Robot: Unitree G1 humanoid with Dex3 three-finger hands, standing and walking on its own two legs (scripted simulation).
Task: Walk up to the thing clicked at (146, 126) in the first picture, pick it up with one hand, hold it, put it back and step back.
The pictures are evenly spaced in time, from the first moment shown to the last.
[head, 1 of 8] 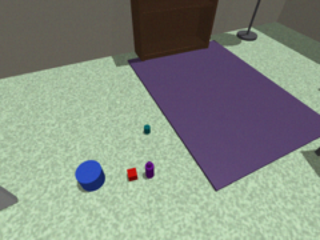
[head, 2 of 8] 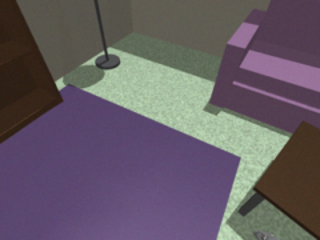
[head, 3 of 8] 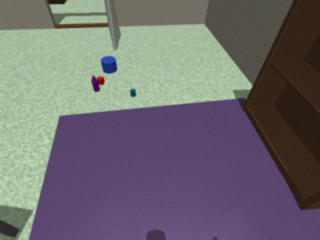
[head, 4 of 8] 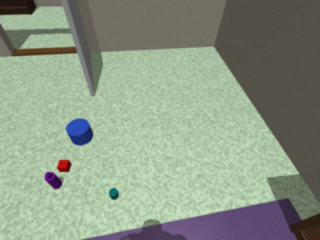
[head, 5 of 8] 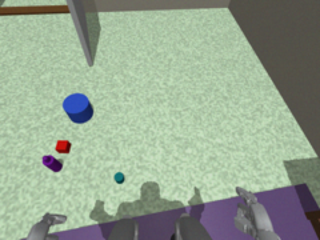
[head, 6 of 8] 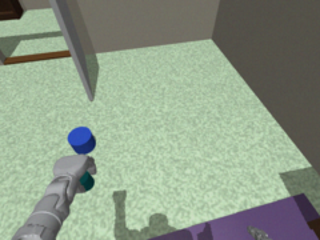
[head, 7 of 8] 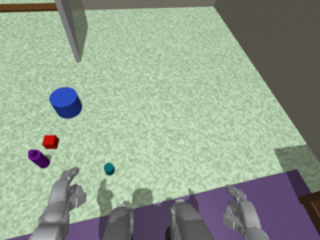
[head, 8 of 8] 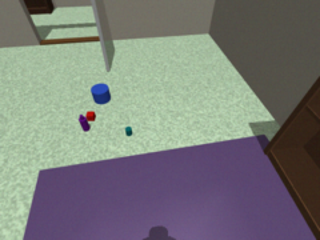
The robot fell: no
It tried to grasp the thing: yes
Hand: left
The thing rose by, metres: 0.69
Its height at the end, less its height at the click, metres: +0.00
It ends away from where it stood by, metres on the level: 0.02
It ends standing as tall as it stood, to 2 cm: yes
